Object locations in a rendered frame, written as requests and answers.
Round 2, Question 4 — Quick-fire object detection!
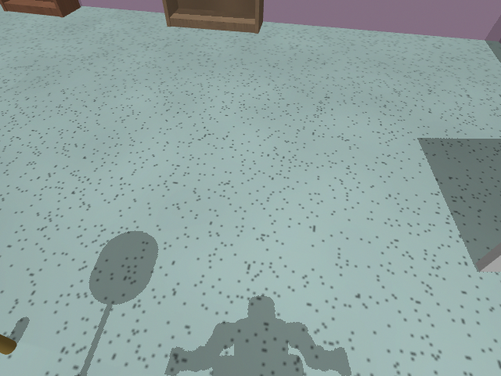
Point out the can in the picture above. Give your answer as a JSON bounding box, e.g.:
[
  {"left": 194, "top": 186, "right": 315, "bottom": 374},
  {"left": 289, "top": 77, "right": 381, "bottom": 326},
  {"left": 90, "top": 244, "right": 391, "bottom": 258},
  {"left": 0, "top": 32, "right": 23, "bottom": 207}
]
[{"left": 0, "top": 334, "right": 16, "bottom": 355}]

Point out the bookshelf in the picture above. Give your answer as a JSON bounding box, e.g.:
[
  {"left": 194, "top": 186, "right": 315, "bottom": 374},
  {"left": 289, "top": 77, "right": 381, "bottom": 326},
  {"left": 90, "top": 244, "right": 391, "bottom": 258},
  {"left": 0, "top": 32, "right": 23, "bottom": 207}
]
[
  {"left": 162, "top": 0, "right": 264, "bottom": 34},
  {"left": 0, "top": 0, "right": 81, "bottom": 17}
]

